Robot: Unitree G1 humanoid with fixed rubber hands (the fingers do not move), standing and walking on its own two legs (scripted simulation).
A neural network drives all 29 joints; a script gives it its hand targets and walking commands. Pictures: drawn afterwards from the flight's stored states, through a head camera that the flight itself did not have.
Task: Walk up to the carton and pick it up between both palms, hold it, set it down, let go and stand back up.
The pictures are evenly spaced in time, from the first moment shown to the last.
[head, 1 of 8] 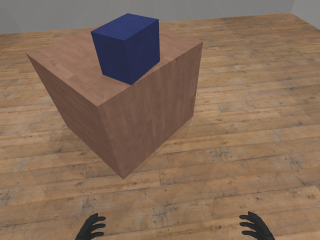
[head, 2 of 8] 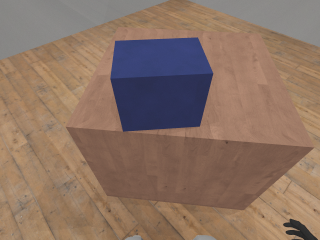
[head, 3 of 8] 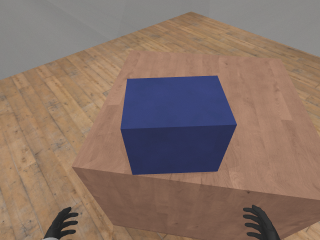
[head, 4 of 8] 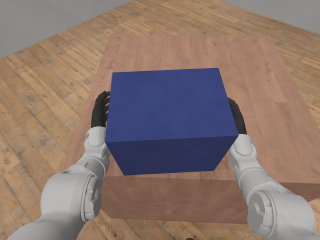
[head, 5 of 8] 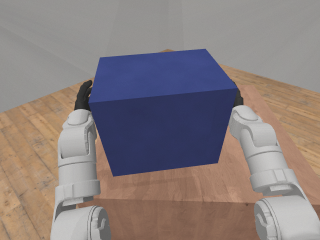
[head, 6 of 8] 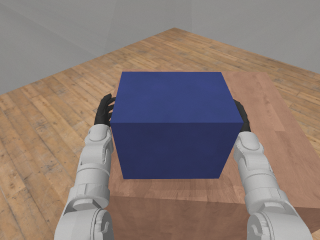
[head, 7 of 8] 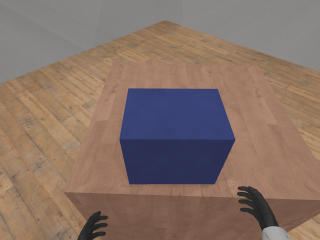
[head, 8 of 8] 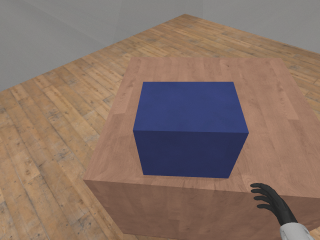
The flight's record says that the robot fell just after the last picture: no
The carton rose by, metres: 0.18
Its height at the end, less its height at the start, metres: +0.00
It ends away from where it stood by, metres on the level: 0.01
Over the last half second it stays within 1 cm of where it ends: yes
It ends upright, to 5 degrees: yes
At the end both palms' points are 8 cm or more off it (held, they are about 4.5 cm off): yes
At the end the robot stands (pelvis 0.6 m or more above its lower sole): yes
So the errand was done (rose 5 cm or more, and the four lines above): yes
